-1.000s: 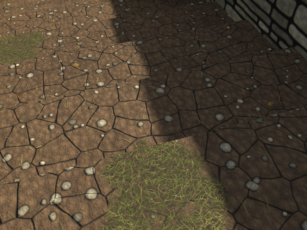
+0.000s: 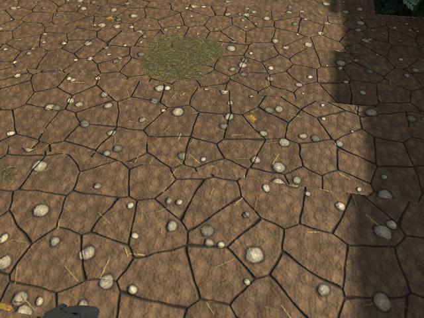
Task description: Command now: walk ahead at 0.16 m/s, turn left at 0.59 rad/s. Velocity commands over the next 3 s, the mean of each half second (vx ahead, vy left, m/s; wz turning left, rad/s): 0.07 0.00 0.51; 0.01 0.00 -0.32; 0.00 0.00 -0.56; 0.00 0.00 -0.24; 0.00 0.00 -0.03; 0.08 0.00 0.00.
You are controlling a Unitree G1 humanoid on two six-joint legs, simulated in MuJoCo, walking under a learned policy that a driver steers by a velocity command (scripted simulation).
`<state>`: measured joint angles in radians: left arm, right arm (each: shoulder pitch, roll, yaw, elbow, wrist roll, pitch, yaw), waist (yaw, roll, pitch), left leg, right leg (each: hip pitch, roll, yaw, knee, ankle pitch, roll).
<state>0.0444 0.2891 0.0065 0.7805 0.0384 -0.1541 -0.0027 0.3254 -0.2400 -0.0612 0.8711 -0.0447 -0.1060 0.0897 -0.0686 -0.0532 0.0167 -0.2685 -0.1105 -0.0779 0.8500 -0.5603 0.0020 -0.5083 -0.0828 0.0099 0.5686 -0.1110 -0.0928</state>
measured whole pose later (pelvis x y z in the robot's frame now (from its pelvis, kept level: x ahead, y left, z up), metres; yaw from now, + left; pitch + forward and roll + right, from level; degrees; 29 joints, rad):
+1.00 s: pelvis +0.10 -0.04 +0.02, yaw +1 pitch -1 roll +0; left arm 0.19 0.30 0.07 0.72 0.04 -0.15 -0.04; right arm 0.19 -0.31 -0.07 0.71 -0.06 -0.06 -0.03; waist -0.01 -0.01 0.08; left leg -0.30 0.02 0.00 0.95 -0.60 -0.03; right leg -0.25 0.05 0.00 0.40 -0.14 -0.07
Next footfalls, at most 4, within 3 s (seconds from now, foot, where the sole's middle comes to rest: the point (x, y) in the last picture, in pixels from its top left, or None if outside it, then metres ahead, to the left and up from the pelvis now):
0.28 left None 0.06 0.11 -0.76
0.62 right None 0.19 -0.12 -0.76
1.42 left None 0.17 0.09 -0.76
1.80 right None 0.10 -0.14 -0.76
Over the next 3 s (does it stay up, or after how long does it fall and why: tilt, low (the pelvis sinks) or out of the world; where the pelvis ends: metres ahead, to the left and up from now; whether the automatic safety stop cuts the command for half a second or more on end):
stays up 0.14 -0.02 0.02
